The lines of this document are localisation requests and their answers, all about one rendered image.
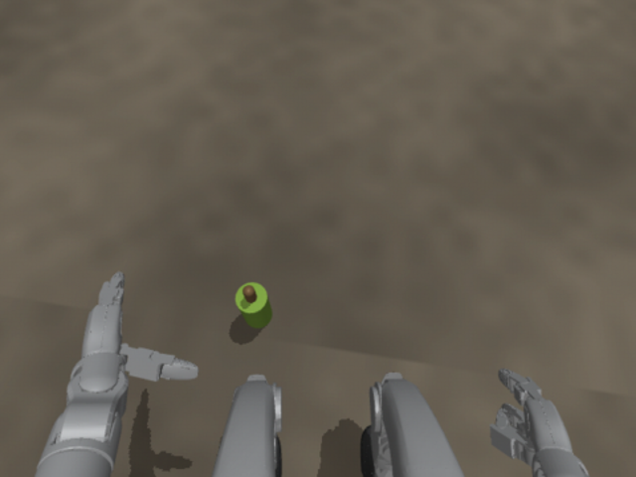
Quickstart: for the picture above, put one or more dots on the right robot hand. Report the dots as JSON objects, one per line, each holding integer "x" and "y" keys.
{"x": 536, "y": 428}

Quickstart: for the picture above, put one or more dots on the right robot arm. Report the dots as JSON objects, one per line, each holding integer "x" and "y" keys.
{"x": 554, "y": 462}

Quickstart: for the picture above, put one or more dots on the left robot arm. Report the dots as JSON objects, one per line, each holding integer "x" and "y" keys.
{"x": 84, "y": 439}

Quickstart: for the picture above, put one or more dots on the bottle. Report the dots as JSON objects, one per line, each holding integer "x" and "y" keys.
{"x": 253, "y": 304}

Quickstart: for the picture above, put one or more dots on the left robot hand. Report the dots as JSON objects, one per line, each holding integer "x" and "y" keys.
{"x": 103, "y": 334}

